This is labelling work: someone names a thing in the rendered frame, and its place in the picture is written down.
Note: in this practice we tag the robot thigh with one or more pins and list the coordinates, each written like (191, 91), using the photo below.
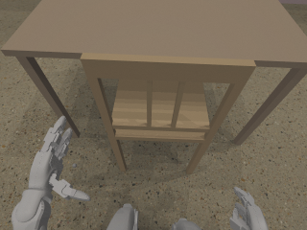
(185, 225)
(126, 218)

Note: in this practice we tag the right robot hand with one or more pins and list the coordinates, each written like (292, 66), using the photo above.
(252, 217)

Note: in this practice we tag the left robot thigh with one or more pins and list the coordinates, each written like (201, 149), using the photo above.
(126, 218)

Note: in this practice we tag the left robot hand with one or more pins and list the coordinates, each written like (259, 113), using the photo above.
(49, 158)

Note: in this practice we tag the table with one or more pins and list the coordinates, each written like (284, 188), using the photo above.
(259, 30)

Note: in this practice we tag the robot left forearm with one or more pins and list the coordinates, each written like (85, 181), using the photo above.
(33, 211)

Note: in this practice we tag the right robot thigh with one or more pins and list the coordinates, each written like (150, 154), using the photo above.
(185, 225)

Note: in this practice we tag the chair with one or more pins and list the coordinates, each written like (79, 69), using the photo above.
(161, 98)

